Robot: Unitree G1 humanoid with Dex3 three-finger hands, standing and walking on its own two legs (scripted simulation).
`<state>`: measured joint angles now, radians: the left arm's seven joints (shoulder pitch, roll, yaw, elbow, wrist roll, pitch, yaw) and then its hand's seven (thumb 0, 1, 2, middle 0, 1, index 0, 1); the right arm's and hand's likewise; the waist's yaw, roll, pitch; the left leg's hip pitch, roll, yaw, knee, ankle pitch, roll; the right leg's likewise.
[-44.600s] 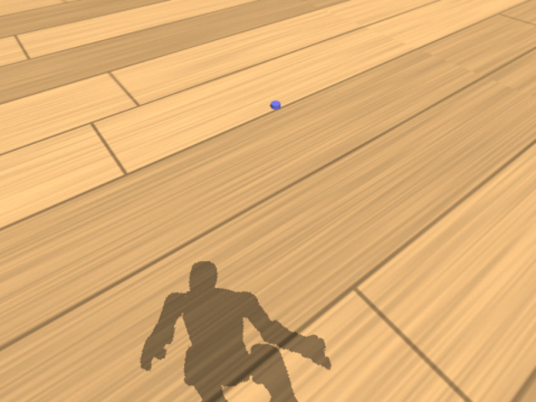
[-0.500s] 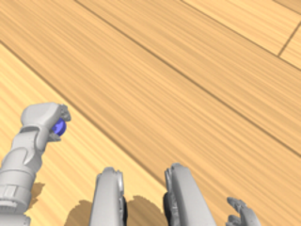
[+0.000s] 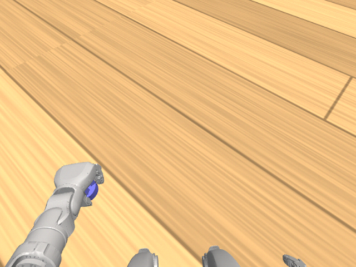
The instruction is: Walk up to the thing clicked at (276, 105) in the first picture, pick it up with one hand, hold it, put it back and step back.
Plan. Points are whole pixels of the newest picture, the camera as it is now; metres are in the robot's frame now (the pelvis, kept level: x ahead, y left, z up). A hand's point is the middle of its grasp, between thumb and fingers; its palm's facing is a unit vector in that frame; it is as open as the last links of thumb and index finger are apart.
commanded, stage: lift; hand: left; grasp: from above
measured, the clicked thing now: (84, 189) +0.36 +0.25 -0.11
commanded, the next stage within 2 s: hold in 0.22 s
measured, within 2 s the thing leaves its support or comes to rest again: neither
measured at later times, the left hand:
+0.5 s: hand (81, 176) +0.35 +0.22 -0.01, palm faces -0.44 -0.06 -0.90, open 7.6 cm
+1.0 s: hand (77, 172) +0.35 +0.22 +0.02, palm faces -0.43 -0.05 -0.90, open 7.6 cm
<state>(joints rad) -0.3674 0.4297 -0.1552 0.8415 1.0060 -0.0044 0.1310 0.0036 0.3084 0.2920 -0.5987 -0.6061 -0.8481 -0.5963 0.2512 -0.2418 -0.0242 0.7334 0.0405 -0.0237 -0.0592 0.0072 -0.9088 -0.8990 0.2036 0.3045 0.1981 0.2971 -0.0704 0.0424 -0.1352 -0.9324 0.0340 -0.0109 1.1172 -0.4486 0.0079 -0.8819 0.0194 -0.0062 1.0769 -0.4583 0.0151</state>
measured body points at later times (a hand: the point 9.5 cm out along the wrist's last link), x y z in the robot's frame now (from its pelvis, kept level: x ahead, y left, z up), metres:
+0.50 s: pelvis +0.03 +0.00 +0.05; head +0.07 -0.01 +0.50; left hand +0.37 +0.22 +0.04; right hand +0.12 -0.27 -0.07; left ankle +0.05 +0.11 -0.66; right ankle +0.04 -0.13 -0.66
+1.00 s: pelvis +0.04 +0.00 +0.07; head +0.06 -0.02 +0.52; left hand +0.36 +0.22 +0.07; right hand +0.16 -0.27 -0.05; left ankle +0.05 +0.11 -0.66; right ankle +0.04 -0.13 -0.66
